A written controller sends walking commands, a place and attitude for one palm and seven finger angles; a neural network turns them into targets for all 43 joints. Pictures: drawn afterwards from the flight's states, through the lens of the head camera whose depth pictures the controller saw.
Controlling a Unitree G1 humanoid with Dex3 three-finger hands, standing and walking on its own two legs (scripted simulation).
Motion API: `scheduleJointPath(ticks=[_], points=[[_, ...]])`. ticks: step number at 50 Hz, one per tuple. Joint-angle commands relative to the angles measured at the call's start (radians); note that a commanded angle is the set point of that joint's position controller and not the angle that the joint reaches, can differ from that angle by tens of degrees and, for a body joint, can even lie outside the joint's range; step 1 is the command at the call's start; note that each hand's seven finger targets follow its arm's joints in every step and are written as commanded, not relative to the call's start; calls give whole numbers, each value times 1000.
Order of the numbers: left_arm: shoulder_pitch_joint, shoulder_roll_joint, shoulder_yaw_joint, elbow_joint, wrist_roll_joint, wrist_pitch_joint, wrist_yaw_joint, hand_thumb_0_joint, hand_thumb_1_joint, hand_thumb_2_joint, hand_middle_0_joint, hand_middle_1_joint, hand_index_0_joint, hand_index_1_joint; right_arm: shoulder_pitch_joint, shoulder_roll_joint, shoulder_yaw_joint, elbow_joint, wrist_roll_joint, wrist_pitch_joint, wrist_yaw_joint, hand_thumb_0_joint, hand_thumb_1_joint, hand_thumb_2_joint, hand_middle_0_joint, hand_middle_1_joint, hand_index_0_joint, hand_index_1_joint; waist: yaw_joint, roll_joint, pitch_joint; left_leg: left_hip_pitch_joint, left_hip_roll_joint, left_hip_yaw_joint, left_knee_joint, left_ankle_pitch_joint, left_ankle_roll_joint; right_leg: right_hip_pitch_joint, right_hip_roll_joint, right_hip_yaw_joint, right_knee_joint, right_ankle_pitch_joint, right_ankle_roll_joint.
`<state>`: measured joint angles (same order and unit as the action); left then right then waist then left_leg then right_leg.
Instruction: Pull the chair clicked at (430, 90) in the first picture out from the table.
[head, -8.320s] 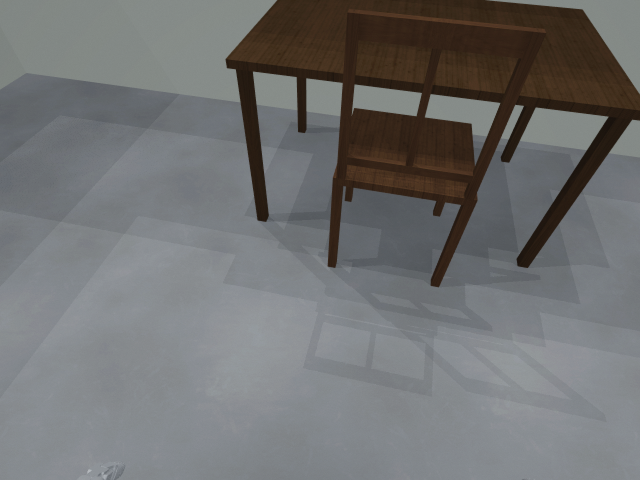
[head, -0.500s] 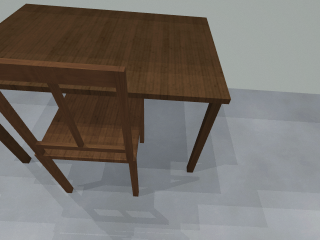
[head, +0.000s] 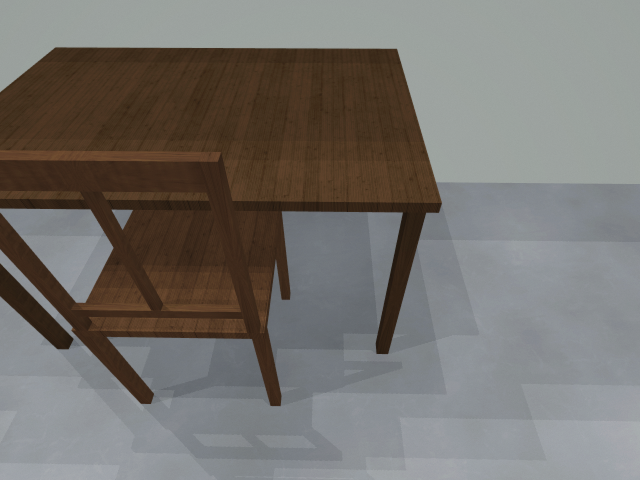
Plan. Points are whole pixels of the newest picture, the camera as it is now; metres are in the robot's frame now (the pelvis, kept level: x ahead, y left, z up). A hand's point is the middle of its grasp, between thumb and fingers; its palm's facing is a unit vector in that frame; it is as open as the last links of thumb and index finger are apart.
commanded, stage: come to a stop and stand still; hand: left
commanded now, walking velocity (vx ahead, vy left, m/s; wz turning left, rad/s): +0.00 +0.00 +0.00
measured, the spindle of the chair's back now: (128, 257) +0.49 +0.38 -0.06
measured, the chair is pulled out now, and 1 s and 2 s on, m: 0.00 0.00 0.00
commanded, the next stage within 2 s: look again from close up in 0.30 s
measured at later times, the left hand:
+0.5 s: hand out of the picture -0.02 +0.13 -0.18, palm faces +0.04 -0.98 -0.18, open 7.4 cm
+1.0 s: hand out of the picture +0.00 +0.19 -0.18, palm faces +0.00 -0.98 -0.20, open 7.4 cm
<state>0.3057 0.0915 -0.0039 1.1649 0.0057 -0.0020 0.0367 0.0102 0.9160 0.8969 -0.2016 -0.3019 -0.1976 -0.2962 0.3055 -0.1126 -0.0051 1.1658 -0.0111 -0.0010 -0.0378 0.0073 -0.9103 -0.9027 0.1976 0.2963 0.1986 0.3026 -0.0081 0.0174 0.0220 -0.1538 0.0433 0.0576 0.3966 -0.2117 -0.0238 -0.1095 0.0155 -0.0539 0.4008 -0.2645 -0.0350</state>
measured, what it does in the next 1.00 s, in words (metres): stands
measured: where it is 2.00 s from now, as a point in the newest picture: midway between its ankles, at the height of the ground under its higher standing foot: outside the picture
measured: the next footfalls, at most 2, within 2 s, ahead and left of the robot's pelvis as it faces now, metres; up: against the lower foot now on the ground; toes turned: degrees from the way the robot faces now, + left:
none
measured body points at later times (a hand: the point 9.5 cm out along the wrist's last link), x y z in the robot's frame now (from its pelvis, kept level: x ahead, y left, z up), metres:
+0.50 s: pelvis +0.00 -0.02 +0.00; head +0.01 -0.03 +0.44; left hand -0.02 +0.18 -0.16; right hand -0.01 -0.23 -0.17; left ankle -0.01 +0.12 -0.73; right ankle -0.03 -0.09 -0.74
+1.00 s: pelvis +0.00 +0.01 -0.01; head +0.01 +0.01 +0.44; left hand +0.01 +0.24 -0.16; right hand -0.01 -0.20 -0.17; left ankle -0.01 +0.12 -0.74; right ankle -0.03 -0.09 -0.74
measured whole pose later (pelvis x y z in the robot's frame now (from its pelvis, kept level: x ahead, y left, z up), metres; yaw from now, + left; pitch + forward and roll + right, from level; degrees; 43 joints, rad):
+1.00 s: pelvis +0.00 +0.01 -0.01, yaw -1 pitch -1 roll +0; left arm 0.29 0.17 -0.01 1.08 0.01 -0.01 0.03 0.00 0.91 0.90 -0.20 -0.30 -0.20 -0.30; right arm 0.30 -0.14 0.03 1.11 -0.02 -0.02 -0.03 0.01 -0.91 -0.90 0.20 0.30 0.20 0.30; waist 0.00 -0.01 0.03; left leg -0.19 -0.01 0.07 0.48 -0.27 0.02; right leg -0.18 0.00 -0.03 0.49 -0.30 -0.02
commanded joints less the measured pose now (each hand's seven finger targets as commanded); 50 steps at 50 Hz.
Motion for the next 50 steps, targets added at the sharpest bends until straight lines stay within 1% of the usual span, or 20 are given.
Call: scheduleJointPath(ticks=[1,9,15,19,20,21,22,23,24,25,26,27,28,30,33,34,38,41,43,50], points=[[76,106,21,-21,-4,-19,7,0,900,900,-200,-300,-200,-300,70,-67,-11,-9,0,-8,-6,0,-900,-900,200,300,200,300,-1,-26,86,3,56,-64,-46,74,28,-114,-124,120,-122,98,-4],[91,100,26,-28,-3,-21,9,0,900,900,-200,-300,-200,-300,95,-56,-12,-8,0,-6,-8,0,-900,-900,200,300,200,300,1,-26,87,1,57,-61,-31,82,23,-110,-120,120,-129,105,-10],[97,98,29,-31,-3,-24,10,0,900,900,-200,-300,-200,-300,99,-55,-11,-9,0,-9,-11,0,-900,-900,200,300,200,300,2,-18,61,9,62,-59,-26,120,20,-80,-125,114,-111,197,-12],[98,103,29,-31,-2,-24,11,0,900,900,-200,-300,-200,-300,98,-58,-10,-11,-1,-5,-11,0,-900,-900,200,300,200,300,3,-26,83,7,62,-55,-25,107,17,-91,-122,117,-115,197,-13],[195,145,33,-9,22,-64,47,0,900,900,-200,-300,-200,-300,-63,-94,-11,-94,4,-28,4,0,-900,-900,200,300,200,300,71,-141,122,-175,38,8,268,-9,-7,-68,-208,228,-79,886,92],[165,175,36,-59,21,-71,43,0,900,900,-200,-300,-200,-300,14,-54,-14,-140,3,-12,7,0,-900,-900,200,300,200,300,-4,-103,46,-192,20,-71,324,-153,26,-19,-265,225,-41,914,59],[125,159,28,-77,23,-68,36,0,900,900,-200,-300,-200,-300,23,-46,-15,-137,7,-12,10,0,-900,-900,200,300,200,300,-14,-53,6,-176,30,-54,334,-176,29,-38,-242,181,-32,746,-31],[95,162,28,-103,22,-69,31,0,900,900,-200,-300,-200,-300,45,-36,-12,-143,9,-14,15,0,-900,-900,200,300,200,300,-23,-70,-39,-155,15,-37,294,-164,24,-28,-219,174,-28,622,-78],[74,164,32,-119,20,-68,28,0,900,900,-200,-300,-200,-300,57,-32,-10,-139,5,-17,19,0,-900,-900,200,300,200,300,-23,-48,-60,-115,2,-11,236,-117,23,-23,-203,149,-16,567,-87],[73,159,28,-122,15,-65,26,0,900,900,-200,-300,-200,-300,73,-36,-7,-134,3,-21,17,0,-900,-900,200,300,200,300,-26,-66,-61,-64,-3,-15,168,-73,24,-55,-190,152,-5,462,-82],[63,146,24,-122,12,-58,25,0,900,900,-200,-300,-200,-300,88,-53,-8,-128,2,-22,13,0,-900,-900,200,300,200,300,-33,-68,-31,-33,10,-35,107,-40,30,-103,-168,149,-2,321,-69],[61,130,22,-127,9,-50,23,0,900,900,-200,-300,-200,-300,94,-77,-9,-128,-1,-26,11,0,-900,-900,200,300,200,300,-27,-18,-1,-29,41,-66,71,23,42,-141,-133,141,6,201,-49],[64,122,19,-132,9,-46,22,0,900,900,-200,-300,-200,-300,88,-95,-7,-132,-3,-27,9,0,-900,-900,200,300,200,300,-16,-20,29,-57,66,-86,62,52,55,-151,-108,138,-2,131,-36],[67,131,19,-125,9,-33,17,0,900,900,-200,-300,-200,-300,65,-102,-1,-127,-5,-32,7,0,-900,-900,200,300,200,300,3,79,57,-101,71,-110,36,94,66,-121,-87,108,26,83,-26],[65,141,13,-120,8,-25,9,0,900,900,-200,-300,-200,-300,39,-116,3,-135,-3,-28,6,0,-900,-900,200,300,200,300,11,-2,92,-130,60,-118,-2,-1,69,-127,-83,117,2,6,-20],[61,142,12,-122,10,-23,7,0,900,900,-200,-300,-200,-300,39,-120,3,-133,-5,-28,7,0,-900,-900,200,300,200,300,13,1,108,-136,60,-120,-12,-21,70,-137,-83,115,-5,-16,-18],[56,153,11,-124,8,-19,2,0,900,900,-200,-300,-200,-300,40,-136,8,-123,-6,-29,8,0,-900,-900,200,300,200,300,13,-1,94,-126,59,-125,-39,-50,74,-132,-85,114,0,-24,-15],[51,158,11,-123,8,-19,1,0,900,900,-200,-300,-200,-300,37,-142,9,-115,-5,-34,7,0,-900,-900,200,300,200,300,17,10,70,-113,62,-126,-43,-12,75,-111,-91,110,7,15,-12],[51,162,10,-119,7,-21,0,0,900,900,-200,-300,-200,-300,38,-142,10,-108,-4,-35,6,0,-900,-900,200,300,200,300,15,-17,52,-93,59,-119,-31,25,74,-101,-96,114,9,48,-11],[52,163,11,-103,7,-23,2,0,900,900,-200,-300,-200,-300,40,-140,10,-79,-1,-39,4,0,-900,-900,200,300,200,300,13,-21,26,-53,62,-105,-14,120,75,-84,-104,110,24,132,-7]])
